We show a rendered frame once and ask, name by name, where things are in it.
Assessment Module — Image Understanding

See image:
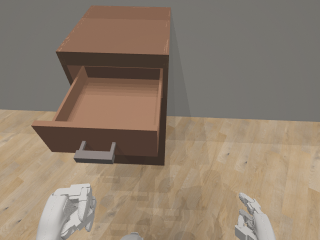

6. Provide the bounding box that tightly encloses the left robot hand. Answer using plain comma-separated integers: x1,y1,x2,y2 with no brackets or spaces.
36,183,97,240

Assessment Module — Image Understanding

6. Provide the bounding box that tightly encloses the cabinet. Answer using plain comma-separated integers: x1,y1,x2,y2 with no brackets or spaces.
55,5,171,166

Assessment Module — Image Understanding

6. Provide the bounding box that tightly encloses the drawer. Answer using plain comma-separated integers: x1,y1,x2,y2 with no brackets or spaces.
31,65,163,157

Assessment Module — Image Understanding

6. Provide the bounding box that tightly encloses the handle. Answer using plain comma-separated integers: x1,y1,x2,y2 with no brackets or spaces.
73,141,116,164

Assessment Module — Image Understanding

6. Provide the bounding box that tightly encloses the right robot hand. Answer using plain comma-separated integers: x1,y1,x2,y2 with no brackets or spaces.
235,192,276,240

